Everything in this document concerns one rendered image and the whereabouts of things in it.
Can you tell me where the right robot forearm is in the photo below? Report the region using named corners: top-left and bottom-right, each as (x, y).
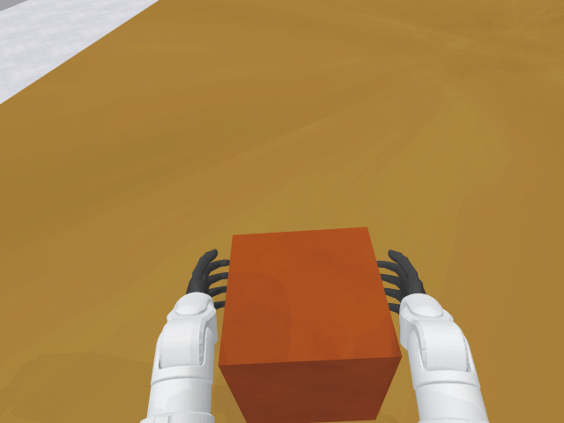
top-left (399, 293), bottom-right (489, 423)

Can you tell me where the robot left hand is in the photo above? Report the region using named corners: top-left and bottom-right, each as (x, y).
top-left (185, 249), bottom-right (230, 309)

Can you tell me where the left robot forearm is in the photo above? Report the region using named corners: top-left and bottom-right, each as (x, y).
top-left (140, 293), bottom-right (218, 423)

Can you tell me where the carton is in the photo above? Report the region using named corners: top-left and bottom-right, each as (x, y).
top-left (218, 227), bottom-right (402, 423)

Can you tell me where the robot right hand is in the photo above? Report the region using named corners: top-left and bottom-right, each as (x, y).
top-left (376, 249), bottom-right (426, 314)

